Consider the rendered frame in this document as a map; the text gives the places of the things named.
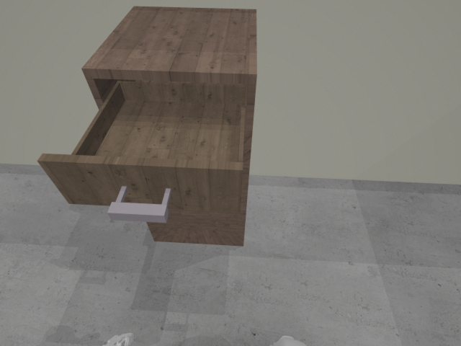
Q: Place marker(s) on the drawer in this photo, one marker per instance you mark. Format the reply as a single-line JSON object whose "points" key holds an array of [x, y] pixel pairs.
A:
{"points": [[150, 136]]}

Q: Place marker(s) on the cabinet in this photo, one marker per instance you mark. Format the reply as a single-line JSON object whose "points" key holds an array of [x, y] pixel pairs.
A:
{"points": [[191, 46]]}

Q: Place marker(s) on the handle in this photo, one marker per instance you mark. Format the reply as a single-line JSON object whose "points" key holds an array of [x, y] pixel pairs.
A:
{"points": [[120, 211]]}

